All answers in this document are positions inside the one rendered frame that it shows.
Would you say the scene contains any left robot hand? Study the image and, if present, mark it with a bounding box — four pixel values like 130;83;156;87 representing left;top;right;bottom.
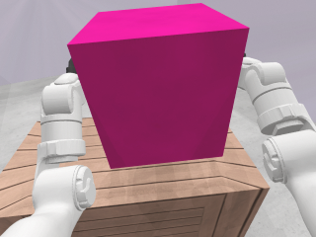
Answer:
66;58;77;74

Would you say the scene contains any right robot forearm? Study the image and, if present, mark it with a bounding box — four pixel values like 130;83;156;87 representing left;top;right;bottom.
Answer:
237;57;316;136

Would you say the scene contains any robot left upper arm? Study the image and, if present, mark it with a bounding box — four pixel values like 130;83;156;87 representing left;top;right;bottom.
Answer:
0;165;97;237

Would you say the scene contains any carton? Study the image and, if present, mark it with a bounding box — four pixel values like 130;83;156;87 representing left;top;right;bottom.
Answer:
67;3;250;169

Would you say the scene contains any left robot forearm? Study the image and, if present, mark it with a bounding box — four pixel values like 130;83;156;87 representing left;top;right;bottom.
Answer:
32;72;86;208

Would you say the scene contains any robot right upper arm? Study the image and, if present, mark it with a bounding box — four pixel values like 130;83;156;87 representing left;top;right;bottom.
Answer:
262;129;316;237

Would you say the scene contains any pedestal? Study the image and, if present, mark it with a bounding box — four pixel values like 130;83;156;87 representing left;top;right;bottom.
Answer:
0;118;270;237

